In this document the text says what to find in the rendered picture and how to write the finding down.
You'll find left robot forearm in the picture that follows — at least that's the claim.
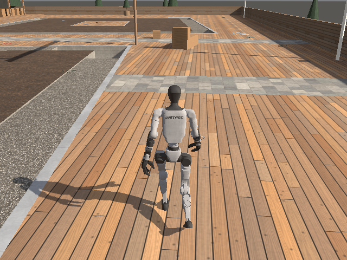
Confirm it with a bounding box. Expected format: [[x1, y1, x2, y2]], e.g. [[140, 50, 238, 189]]
[[143, 131, 155, 160]]

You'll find right robot upper arm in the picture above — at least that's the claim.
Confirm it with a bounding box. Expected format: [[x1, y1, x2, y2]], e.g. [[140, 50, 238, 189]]
[[185, 109, 199, 138]]

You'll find right robot hand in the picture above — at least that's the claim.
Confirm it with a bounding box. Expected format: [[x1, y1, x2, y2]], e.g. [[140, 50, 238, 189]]
[[188, 143, 201, 152]]

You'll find robot right foot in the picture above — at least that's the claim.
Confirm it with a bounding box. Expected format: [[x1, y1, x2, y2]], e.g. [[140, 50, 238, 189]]
[[183, 220, 192, 228]]

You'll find right robot thigh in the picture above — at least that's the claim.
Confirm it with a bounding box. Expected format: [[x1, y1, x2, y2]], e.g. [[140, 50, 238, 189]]
[[180, 152, 191, 195]]

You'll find left robot upper arm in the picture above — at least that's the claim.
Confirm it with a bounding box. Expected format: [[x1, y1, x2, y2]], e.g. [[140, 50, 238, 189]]
[[149, 108, 163, 139]]

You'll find right robot forearm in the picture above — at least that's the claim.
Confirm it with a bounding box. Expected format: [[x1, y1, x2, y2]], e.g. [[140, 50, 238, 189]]
[[193, 130, 201, 146]]

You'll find left robot hand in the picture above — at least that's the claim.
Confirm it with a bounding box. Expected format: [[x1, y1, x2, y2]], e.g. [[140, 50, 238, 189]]
[[142, 159, 155, 176]]

